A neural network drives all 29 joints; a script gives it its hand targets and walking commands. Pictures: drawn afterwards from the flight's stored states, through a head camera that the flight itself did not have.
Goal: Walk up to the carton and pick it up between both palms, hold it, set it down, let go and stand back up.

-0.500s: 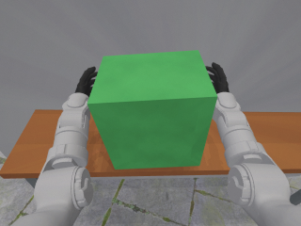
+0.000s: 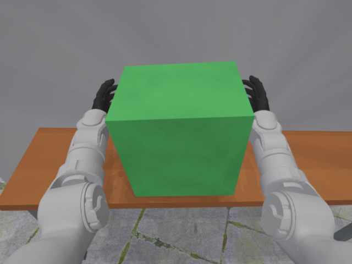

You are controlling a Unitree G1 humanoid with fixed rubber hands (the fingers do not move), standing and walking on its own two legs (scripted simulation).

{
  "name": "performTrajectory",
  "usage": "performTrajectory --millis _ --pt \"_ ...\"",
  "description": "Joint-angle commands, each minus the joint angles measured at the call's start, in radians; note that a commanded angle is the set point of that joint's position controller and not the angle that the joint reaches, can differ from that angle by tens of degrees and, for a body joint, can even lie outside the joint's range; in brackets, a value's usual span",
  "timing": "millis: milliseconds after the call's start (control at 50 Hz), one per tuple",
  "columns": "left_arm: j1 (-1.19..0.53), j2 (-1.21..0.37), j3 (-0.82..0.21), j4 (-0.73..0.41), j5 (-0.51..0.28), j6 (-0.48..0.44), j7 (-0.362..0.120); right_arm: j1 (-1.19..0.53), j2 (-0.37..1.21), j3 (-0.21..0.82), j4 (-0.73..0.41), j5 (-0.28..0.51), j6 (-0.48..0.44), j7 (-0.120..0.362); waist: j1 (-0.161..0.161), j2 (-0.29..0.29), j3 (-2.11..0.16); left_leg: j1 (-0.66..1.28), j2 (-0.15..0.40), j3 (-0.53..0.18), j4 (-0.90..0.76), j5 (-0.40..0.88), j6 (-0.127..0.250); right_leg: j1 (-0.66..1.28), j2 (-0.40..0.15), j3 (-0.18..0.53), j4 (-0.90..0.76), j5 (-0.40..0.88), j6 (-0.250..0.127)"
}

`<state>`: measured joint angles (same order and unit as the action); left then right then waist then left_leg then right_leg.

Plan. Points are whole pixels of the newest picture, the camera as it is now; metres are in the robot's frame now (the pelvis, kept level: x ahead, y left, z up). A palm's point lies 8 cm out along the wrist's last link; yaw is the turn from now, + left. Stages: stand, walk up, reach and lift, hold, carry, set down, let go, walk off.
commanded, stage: set down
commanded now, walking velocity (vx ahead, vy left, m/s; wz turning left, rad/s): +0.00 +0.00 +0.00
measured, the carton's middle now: (181, 133) +0.43 -0.01 +0.08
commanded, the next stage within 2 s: none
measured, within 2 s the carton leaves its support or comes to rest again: neither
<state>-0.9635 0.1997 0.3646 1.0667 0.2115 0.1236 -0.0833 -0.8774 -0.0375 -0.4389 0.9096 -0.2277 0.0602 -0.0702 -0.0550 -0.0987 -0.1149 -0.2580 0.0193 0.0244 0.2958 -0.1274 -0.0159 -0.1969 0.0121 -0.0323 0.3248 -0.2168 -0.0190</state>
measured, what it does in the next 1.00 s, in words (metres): stands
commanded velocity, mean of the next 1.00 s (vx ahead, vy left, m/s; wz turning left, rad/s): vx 0.00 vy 0.00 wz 0.00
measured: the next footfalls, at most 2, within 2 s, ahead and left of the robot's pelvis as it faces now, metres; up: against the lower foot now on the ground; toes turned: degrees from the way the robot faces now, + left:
none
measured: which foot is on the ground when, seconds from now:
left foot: down 0.00-1.00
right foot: down 0.00-1.00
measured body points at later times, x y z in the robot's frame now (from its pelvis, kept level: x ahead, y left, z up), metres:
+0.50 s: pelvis +0.01 +0.00 +0.00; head +0.02 +0.03 +0.45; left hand +0.47 +0.19 +0.13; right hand +0.44 -0.18 +0.15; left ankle +0.01 +0.13 -0.75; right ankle -0.04 -0.10 -0.75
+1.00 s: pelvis +0.01 +0.00 +0.00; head +0.03 +0.04 +0.45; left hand +0.47 +0.19 +0.12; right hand +0.44 -0.17 +0.15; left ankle +0.01 +0.13 -0.75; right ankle -0.04 -0.10 -0.75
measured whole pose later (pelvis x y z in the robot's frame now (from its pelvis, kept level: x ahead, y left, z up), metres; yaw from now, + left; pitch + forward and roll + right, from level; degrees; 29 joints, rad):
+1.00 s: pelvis +0.01 +0.00 +0.00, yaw +0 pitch +6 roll +1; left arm -0.98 0.23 0.37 1.18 0.20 0.06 -0.10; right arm -0.88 0.03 -0.59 0.91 -0.35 0.05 -0.04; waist -0.06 -0.11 -0.11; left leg -0.26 0.01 0.03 0.30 -0.15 -0.02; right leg -0.20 0.01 -0.03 0.32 -0.24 -0.01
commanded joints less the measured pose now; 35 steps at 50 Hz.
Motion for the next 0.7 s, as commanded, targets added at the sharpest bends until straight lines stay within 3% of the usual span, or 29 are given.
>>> performTrajectory --millis 0,240,340,400,520,680 --pt "-0.861 -0.398 -0.136 -0.145 -0.035 -0.086 -0.147 -0.704 0.549 0.148 -0.089 -0.054 -0.086 0.128 -0.008 0.154 -0.492 0.241 -0.025 0.095 0.003 0.255 -0.004 0.229 -0.050 -0.031 0.024 0.577 0.123" --pt "-0.832 -0.402 -0.139 -0.122 -0.046 -0.098 -0.159 -0.676 0.568 0.134 -0.096 -0.076 -0.085 0.126 -0.032 0.146 -0.501 0.261 -0.024 0.088 0.042 0.374 -0.012 0.199 -0.048 -0.037 0.041 0.662 0.132" --pt "-0.831 -0.369 -0.110 -0.082 -0.037 -0.100 -0.173 -0.655 0.569 0.098 -0.078 -0.095 -0.062 0.129 -0.037 0.141 -0.448 0.202 -0.026 0.098 0.027 0.306 0.004 0.220 -0.059 -0.028 0.044 0.666 0.134" --pt "-0.837 -0.356 -0.099 -0.071 -0.040 -0.108 -0.180 -0.670 0.581 0.094 -0.094 -0.113 -0.060 0.126 -0.036 0.109 -0.456 0.158 -0.034 0.104 0.012 0.267 0.015 0.264 -0.062 -0.023 0.054 0.703 0.145" --pt "-0.857 -0.341 -0.090 -0.055 -0.045 -0.124 -0.187 -0.665 0.582 0.057 -0.098 -0.139 -0.045 0.135 -0.052 0.112 -0.437 0.117 -0.029 0.104 -0.005 0.196 0.022 0.265 -0.067 -0.025 0.063 0.659 0.145" --pt "-0.856 -0.345 -0.087 -0.032 -0.047 -0.137 -0.191 -0.663 0.579 0.025 -0.088 -0.154 -0.039 0.145 -0.064 0.129 -0.432 0.128 -0.026 0.101 0.002 0.223 0.015 0.232 -0.064 -0.030 0.067 0.657 0.144"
